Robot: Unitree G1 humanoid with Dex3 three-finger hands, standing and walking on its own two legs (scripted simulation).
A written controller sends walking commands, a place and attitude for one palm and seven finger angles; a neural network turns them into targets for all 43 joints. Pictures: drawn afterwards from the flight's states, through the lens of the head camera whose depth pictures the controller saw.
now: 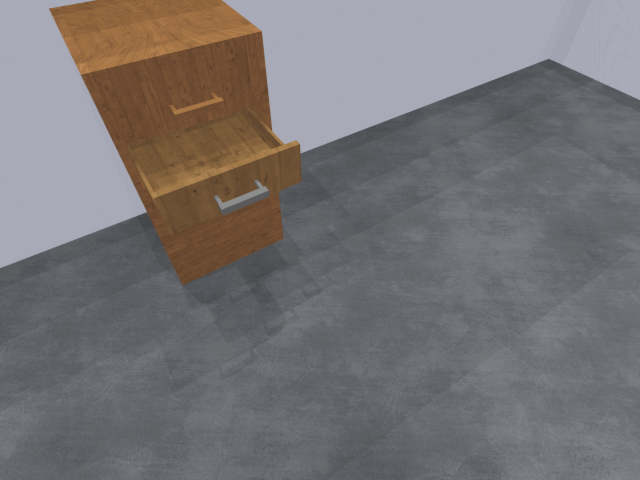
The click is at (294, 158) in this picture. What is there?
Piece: drawer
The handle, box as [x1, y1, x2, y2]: [214, 179, 268, 214]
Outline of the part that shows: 268,190 265,186 263,187 257,179 254,180 255,184 258,187 256,190 223,203 217,195 214,196 214,198 219,205 221,212 225,214 268,196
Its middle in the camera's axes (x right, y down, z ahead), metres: -0.21 -0.11 +0.99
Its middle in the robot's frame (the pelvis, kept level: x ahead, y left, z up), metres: +0.78 +0.24 -0.21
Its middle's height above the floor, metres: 0.56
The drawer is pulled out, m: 0.22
